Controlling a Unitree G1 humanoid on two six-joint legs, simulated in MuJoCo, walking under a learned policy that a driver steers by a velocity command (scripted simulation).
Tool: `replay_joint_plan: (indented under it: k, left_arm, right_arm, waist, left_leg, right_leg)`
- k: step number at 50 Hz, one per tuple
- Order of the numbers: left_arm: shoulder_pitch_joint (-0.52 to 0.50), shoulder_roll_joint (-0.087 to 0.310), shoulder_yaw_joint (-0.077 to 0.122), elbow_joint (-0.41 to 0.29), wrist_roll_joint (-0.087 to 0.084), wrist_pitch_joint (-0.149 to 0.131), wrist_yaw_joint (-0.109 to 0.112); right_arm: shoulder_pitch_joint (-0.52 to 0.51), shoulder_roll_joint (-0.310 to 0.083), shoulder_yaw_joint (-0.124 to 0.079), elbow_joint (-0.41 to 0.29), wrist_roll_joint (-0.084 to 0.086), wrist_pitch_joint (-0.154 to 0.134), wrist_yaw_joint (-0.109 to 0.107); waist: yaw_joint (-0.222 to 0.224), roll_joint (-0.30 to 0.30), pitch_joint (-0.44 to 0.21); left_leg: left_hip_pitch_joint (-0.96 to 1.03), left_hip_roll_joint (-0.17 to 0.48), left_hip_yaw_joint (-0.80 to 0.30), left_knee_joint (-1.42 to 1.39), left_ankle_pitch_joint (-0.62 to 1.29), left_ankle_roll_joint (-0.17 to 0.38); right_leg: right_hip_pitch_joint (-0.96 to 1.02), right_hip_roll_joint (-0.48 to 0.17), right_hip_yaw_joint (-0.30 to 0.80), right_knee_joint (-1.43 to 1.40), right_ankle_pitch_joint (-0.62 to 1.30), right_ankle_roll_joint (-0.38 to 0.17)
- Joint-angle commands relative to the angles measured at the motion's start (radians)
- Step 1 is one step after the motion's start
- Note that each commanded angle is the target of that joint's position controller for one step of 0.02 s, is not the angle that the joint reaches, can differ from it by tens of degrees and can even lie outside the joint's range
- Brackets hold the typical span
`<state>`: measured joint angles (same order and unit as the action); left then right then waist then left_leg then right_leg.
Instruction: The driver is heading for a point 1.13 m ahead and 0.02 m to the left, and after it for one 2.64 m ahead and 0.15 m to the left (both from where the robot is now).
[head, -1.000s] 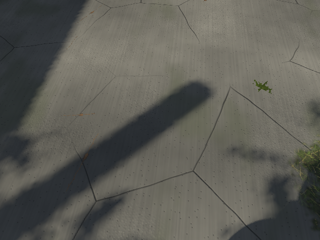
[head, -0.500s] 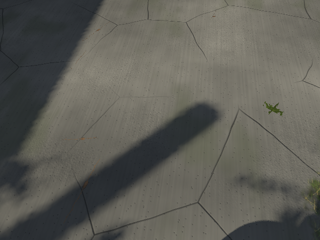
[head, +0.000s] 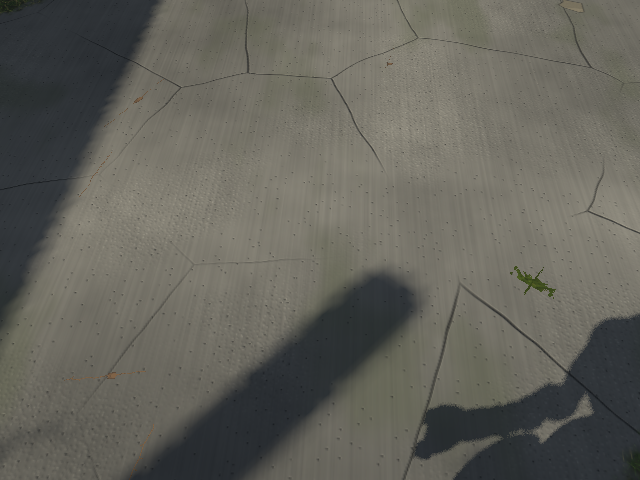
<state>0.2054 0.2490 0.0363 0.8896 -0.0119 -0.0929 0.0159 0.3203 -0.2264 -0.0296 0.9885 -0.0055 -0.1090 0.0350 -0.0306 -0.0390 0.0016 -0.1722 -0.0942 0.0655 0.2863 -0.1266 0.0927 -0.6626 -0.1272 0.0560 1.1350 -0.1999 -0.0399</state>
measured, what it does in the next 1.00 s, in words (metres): walks ahead: right foot, then left foot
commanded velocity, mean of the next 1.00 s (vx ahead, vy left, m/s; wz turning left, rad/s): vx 0.50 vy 0.00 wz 0.00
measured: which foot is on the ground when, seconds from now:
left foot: down 0.00-0.32, up 0.34-0.84, down 0.86-1.00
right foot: up 0.00-0.28, down 0.30-0.86, up 0.88-1.00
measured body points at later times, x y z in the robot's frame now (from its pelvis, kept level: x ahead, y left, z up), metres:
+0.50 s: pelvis +0.28 -0.08 +0.00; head +0.29 -0.10 +0.45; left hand +0.33 +0.18 -0.12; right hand +0.37 -0.35 -0.14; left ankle +0.29 +0.08 -0.66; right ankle +0.29 -0.16 -0.74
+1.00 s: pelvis +0.55 -0.01 -0.01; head +0.58 +0.00 +0.44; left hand +0.60 +0.25 -0.15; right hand +0.66 -0.27 -0.13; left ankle +0.61 +0.07 -0.74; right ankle +0.46 -0.16 -0.65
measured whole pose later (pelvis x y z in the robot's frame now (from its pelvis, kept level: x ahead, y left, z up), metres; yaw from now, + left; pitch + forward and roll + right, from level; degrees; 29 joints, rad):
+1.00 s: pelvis +0.55 -0.01 -0.01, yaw +1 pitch +2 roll +0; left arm 0.29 0.26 0.05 0.95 -0.02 -0.10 0.00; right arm 0.19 -0.24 -0.05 0.91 0.00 -0.10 0.03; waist 0.00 -0.03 0.02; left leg -0.33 -0.04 0.07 0.45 -0.15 0.07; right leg -0.43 -0.05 0.03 1.19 -0.35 -0.05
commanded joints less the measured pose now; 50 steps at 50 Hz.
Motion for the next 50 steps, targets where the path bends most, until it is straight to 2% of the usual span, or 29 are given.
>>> replay_joint_plan:
  k: [1,5,8,10,12,13,14,15,16,17,18,19,20,21,23,25,28,31,37,40,41,42,43,44,45,46,47,48,50]
  left_arm:
    - [0.033,0.045,0.013,-0.043,0.012,0.003,0.007]
    - [-0.13,0.028,0.006,-0.085,0.003,-0.008,-0.006]
    - [-0.218,0.033,0.002,-0.114,-0.008,-0.011,-0.023]
    - [-0.251,0.044,0.003,-0.135,-0.01,-0.017,-0.037]
    - [-0.225,0.066,0.01,-0.14,-0.01,-0.026,-0.047]
    - [-0.166,0.086,0.021,-0.128,-0.009,-0.03,-0.048]
    - [-0.03,0.124,0.043,-0.086,-0.008,-0.033,-0.044]
    - [0.177,0.2,0.07,-0.037,0.0,-0.034,-0.036]
    - [0.297,0.313,0.097,-0.013,0.014,-0.025,-0.035]
    - [0.31,0.224,0.074,-0.008,0.011,-0.025,-0.039]
    - [0.211,0.164,0.053,-0.026,0.006,-0.027,-0.038]
    - [0.111,0.127,0.04,-0.05,0.005,-0.024,-0.039]
    - [0.046,0.095,0.029,-0.06,0.008,-0.023,-0.044]
    - [0.018,0.071,0.021,-0.06,0.014,-0.025,-0.048]
    - [0.039,0.073,0.023,-0.036,0.017,-0.03,-0.053]
    - [0.077,0.102,0.031,-0.012,0.018,-0.032,-0.045]
    - [0.125,0.114,0.033,0.011,0.015,-0.023,-0.027]
    - [0.163,0.126,0.034,0.027,0.008,-0.017,-0.016]
    - [0.247,0.138,0.042,0.082,-0.004,0.004,-0.007]
    - [0.22,0.157,0.052,0.084,-0.006,0.017,-0.001]
    - [0.198,0.165,0.053,0.079,-0.005,0.022,-0.001]
    - [0.183,0.147,0.046,0.073,0.0,0.028,-0.001]
    - [0.186,0.118,0.031,0.05,0.014,0.027,-0.002]
    - [0.314,-0.024,-0.01,0.047,0.013,0.004,-0.016]
    - [0.27,0.056,0.007,0.061,-0.009,-0.023,-0.021]
    - [0.172,0.126,0.025,0.026,-0.033,-0.039,-0.023]
    - [0.106,0.132,0.027,0.008,-0.033,-0.043,-0.016]
    - [0.072,0.124,0.033,0.002,-0.016,-0.037,-0.009]
    - [0.115,0.083,0.037,0.009,-0.007,-0.009,-0.005]
  right_arm:
    - [-0.041,-0.132,-0.021,-0.055,0.002,-0.018,-0.02]
    - [0.041,-0.16,-0.026,-0.038,0.018,-0.005,-0.034]
    - [0.096,-0.169,-0.029,-0.015,0.026,0.006,-0.035]
    - [0.114,-0.17,-0.032,-0.004,0.026,0.017,-0.037]
    - [0.103,-0.182,-0.038,-0.003,0.027,0.028,-0.039]
    - [0.083,-0.189,-0.039,-0.007,0.026,0.033,-0.04]
    - [0.066,-0.174,-0.033,-0.013,0.021,0.039,-0.039]
    - [0.056,-0.134,-0.015,-0.037,0.006,0.038,-0.039]
    - [0.162,-0.013,0.022,-0.054,0.003,0.014,-0.029]
    - [0.159,-0.067,0.012,-0.036,0.023,-0.014,-0.024]
    - [0.062,-0.158,-0.012,-0.064,0.049,-0.027,-0.02]
    - [-0.004,-0.163,-0.015,-0.081,0.048,-0.028,-0.024]
    - [-0.036,-0.149,-0.019,-0.085,0.034,-0.021,-0.031]
    - [-0.027,-0.134,-0.024,-0.083,0.024,-0.006,-0.035]
    - [0.009,-0.087,-0.021,-0.073,0.02,0.019,-0.038]
    - [-0.027,-0.088,-0.025,-0.09,0.015,0.029,-0.041]
    - [-0.146,-0.081,-0.027,-0.132,0.009,0.027,-0.04]
    - [-0.256,-0.065,-0.022,-0.161,0.013,0.021,-0.031]
    - [-0.408,-0.072,-0.016,-0.22,0.026,0.008,-0.002]
    - [-0.365,-0.102,-0.026,-0.221,0.026,-0.002,0.01]
    - [-0.29,-0.126,-0.04,-0.202,0.025,-0.004,0.009]
    - [-0.129,-0.167,-0.065,-0.149,0.024,-0.003,0.003]
    - [0.063,-0.241,-0.088,-0.107,0.013,-0.002,-0.007]
    - [0.148,-0.316,-0.104,-0.082,0.006,0.004,-0.006]
    - [0.133,-0.224,-0.077,-0.086,0.014,0.004,-0.005]
    - [0.042,-0.181,-0.064,-0.102,0.019,0.001,-0.008]
    - [-0.047,-0.151,-0.054,-0.124,0.015,0.0,-0.009]
    - [-0.102,-0.122,-0.045,-0.129,0.006,-0.002,-0.005]
    - [-0.119,-0.09,-0.035,-0.117,-0.005,-0.007,0.001]
  waist:
    - [0.047,0.074,0.055]
    - [-0.013,0.076,0.054]
    - [-0.047,0.086,0.073]
    - [-0.048,0.091,0.082]
    - [-0.02,0.106,0.066]
    - [0.02,0.116,0.034]
    - [0.087,0.106,-0.044]
    - [0.164,0.041,-0.195]
    - [0.139,-0.217,-0.332]
    - [0.15,-0.215,-0.39]
    - [0.129,-0.144,-0.231]
    - [0.099,-0.069,-0.149]
    - [0.07,-0.018,-0.083]
    - [0.037,-0.029,-0.051]
    - [0.011,-0.041,-0.033]
    - [0.006,-0.023,-0.007]
    - [0.031,-0.015,0.019]
    - [0.063,-0.021,0.042]
    - [0.1,-0.021,0.097]
    - [0.056,-0.041,0.059]
    - [0.011,-0.055,0.009]
    - [-0.064,-0.042,-0.083]
    - [-0.126,0.047,-0.227]
    - [-0.066,0.317,-0.368]
    - [-0.09,0.266,-0.379]
    - [-0.077,0.216,-0.225]
    - [-0.044,0.122,-0.145]
    - [-0.014,0.078,-0.08]
    - [0.039,0.111,-0.057]
  left_leg:
    - [-0.107,0.28,-0.206,-0.203,0.075,0.171]
    - [-0.02,0.264,-0.158,-0.185,0.088,0.126]
    - [0.074,0.295,-0.165,-0.152,0.06,0.121]
    - [0.146,0.329,-0.18,-0.112,0.063,0.112]
    - [0.189,0.352,-0.193,-0.055,0.121,0.096]
    - [0.19,0.342,-0.181,0.013,0.246,0.082]
    - [0.167,0.292,-0.139,0.173,0.407,0.058]
    - [0.009,0.23,-0.08,0.459,0.342,0.021]
    - [-0.419,0.054,-0.017,0.86,-0.087,-0.059]
    - [-0.558,0.05,-0.173,1.016,-0.42,-0.047]
    - [-0.639,0.114,-0.18,1.064,-0.357,-0.024]
    - [-0.612,0.172,-0.152,1.029,-0.256,-0.019]
    - [-0.57,0.204,-0.137,0.961,-0.187,-0.025]
    - [-0.508,0.232,-0.14,0.902,-0.14,-0.029]
    - [-0.448,0.235,-0.123,0.858,-0.097,-0.043]
    - [-0.496,0.238,-0.118,0.793,-0.032,-0.057]
    - [-0.567,0.238,-0.113,0.616,0.104,-0.074]
    - [-0.531,0.212,-0.088,0.433,0.224,-0.073]
    - [-0.555,0.184,-0.08,0.268,0.175,-0.044]
    - [-0.436,0.149,-0.051,0.229,0.069,-0.008]
    - [-0.31,0.113,-0.02,0.22,0.051,0.009]
    - [-0.094,0.083,0.001,0.211,0.065,0.036]
    - [0.227,0.238,-0.176,0.237,0.086,0.097]
    - [0.584,0.475,-0.662,0.129,-0.098,0.265]
    - [0.581,0.481,-0.797,0.026,-0.18,0.253]
    - [0.449,0.45,-0.645,0.014,-0.144,0.201]
    - [0.293,0.415,-0.514,-0.007,-0.05,0.172]
    - [0.154,0.377,-0.424,-0.039,0.036,0.156]
    - [0.031,0.331,-0.332,-0.099,0.082,0.143]
  right_leg:
    - [-0.019,-0.042,0.002,-0.144,0.163,0.027]
    - [0.017,0.005,-0.038,-0.433,0.308,0.035]
    - [0.017,0.025,-0.047,-0.533,0.28,0.034]
    - [0.01,0.033,-0.042,-0.581,0.215,0.014]
    - [0.071,0.051,-0.052,-0.622,0.134,-0.014]
    - [0.164,0.077,-0.075,-0.643,0.107,-0.032]
    - [0.343,0.11,-0.1,-0.663,0.102,-0.058]
    - [0.645,-0.002,0.024,-0.637,0.125,-0.119]
    - [1.041,-0.246,0.468,-0.706,0.022,-0.279]
    - [1.072,-0.285,0.694,-0.832,-0.069,-0.309]
    - [0.942,-0.251,0.543,-0.839,-0.067,-0.248]
    - [0.792,-0.208,0.393,-0.858,0.01,-0.213]
    - [0.66,-0.163,0.296,-0.898,0.079,-0.194]
    - [0.573,-0.121,0.219,-0.934,0.121,-0.174]
    - [0.499,-0.092,0.146,-0.976,0.207,-0.181]
    - [0.499,-0.087,0.098,-0.996,0.292,-0.192]
    - [0.538,-0.081,0.056,-1.01,0.326,-0.182]
    - [0.55,-0.062,0.013,-1.027,0.276,-0.159]
    - [0.718,-0.125,0.017,-0.976,0.258,-0.149]
    - [0.764,-0.142,0.013,-0.886,0.435,-0.126]
    - [0.754,-0.124,-0.005,-0.799,0.602,-0.112]
    - [0.702,-0.07,-0.043,-0.616,0.702,-0.087]
    - [0.491,-0.01,-0.086,-0.313,0.482,-0.051]
    - [0.076,0.183,-0.076,0.065,-0.168,0.018]
    - [-0.045,0.164,0.072,0.209,-0.358,0.002]
    - [-0.115,0.109,0.062,0.234,-0.293,-0.016]
    - [-0.083,0.051,0.032,0.189,-0.195,-0.02]
    - [-0.037,0.018,0.019,0.123,-0.136,-0.017]
    - [0.069,-0.017,0.024,0.046,-0.08,-0.016]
